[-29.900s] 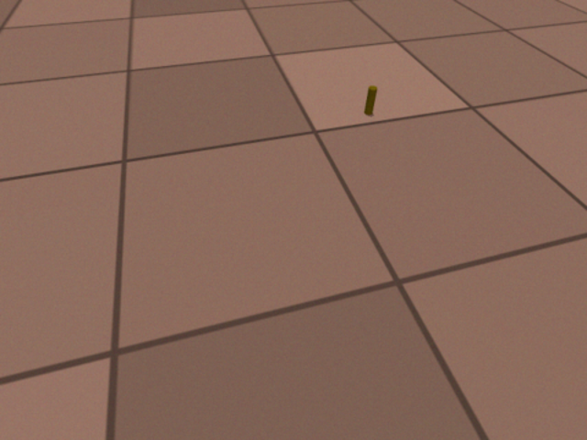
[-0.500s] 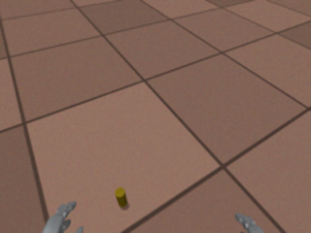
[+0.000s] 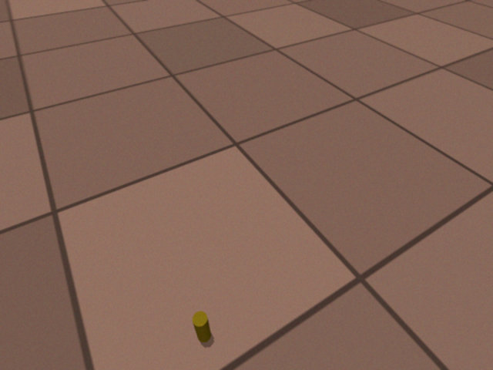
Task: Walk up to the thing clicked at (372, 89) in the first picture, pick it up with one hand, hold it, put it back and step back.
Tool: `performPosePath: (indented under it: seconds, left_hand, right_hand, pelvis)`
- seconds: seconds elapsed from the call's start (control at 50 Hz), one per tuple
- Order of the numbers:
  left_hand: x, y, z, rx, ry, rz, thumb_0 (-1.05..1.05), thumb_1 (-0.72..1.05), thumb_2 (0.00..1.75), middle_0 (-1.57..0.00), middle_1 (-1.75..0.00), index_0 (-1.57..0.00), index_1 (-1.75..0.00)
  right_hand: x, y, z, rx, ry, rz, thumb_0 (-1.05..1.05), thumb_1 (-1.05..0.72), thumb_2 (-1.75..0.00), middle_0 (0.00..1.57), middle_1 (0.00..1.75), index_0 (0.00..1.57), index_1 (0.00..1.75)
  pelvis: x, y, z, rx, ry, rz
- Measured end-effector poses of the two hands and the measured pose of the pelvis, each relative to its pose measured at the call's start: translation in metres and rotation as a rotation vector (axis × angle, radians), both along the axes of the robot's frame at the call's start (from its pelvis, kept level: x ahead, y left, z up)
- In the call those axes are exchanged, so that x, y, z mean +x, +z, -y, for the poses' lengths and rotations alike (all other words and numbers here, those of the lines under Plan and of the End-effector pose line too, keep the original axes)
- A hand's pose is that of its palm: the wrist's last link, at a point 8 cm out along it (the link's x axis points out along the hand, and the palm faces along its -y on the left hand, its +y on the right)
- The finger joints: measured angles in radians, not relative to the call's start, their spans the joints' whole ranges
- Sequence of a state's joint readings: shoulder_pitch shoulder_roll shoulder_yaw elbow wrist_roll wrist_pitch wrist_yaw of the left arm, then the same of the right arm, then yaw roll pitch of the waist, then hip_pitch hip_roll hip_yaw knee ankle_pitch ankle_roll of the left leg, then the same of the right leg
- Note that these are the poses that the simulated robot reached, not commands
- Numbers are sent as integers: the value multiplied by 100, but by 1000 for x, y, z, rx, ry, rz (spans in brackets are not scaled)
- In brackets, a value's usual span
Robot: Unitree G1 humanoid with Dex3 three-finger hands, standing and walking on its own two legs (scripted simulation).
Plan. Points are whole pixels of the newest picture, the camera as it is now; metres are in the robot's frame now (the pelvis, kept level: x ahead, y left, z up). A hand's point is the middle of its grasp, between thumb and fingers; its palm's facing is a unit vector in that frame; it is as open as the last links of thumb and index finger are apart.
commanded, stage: stand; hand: left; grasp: from the side
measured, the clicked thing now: (202, 327) +0.43 +0.17 -0.69
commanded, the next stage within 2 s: step back in 1.56 s
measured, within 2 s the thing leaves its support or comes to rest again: neither
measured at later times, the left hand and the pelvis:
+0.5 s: hand out of the picture +0.05 +0.24 -0.15, palm faces -0.02 -0.94 -0.35, open 7.3 cm; pelvis +0.00 -0.01 +0.01, yaw +0 degrees
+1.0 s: hand out of the picture +0.09 +0.23 -0.15, palm faces -0.02 -0.94 -0.34, open 7.3 cm; pelvis +0.02 -0.01 +0.01, yaw -1 degrees
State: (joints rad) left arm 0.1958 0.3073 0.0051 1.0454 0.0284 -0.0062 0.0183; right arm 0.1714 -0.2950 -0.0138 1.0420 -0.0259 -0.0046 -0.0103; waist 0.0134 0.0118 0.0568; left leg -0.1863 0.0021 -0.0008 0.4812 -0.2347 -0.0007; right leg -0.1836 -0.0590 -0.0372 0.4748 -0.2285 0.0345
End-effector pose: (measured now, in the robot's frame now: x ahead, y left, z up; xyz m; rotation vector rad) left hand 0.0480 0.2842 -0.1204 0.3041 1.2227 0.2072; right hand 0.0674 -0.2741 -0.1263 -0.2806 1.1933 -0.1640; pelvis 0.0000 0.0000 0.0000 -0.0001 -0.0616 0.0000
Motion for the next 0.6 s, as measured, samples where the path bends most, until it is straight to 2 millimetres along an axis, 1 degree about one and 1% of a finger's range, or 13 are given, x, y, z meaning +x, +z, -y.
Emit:
performPosePath:
  seconds: [0.1,0.34,0.48,0.6]
  left_hand:
    - [-3,3,-1,3,3,-11,1,91,90,-20,-30,-21,-30]
    - [-10,7,-2,18,14,-43,0,91,90,-20,-30,-21,-30]
    - [-8,6,1,12,13,-61,0,91,90,-20,-30,-21,-30]
    - [-2,6,4,5,10,-65,0,91,90,-20,-30,-21,-30]
  right_hand:
    - [-3,1,2,5,-5,-8,1,-91,-89,21,30,20,30]
    - [-17,3,19,-13,-25,-53,1,-91,-89,20,30,20,30]
    - [-23,3,25,-20,-35,-82,1,-91,-89,20,30,20,30]
    - [-23,3,26,-21,-38,-94,1,-91,-89,20,30,20,30]
  pelvis:
    - [-4,3,1,2,2,8]
    - [-7,6,7,2,3,9]
    - [-6,7,10,1,0,0]
    - [-1,8,10,1,-3,-5]
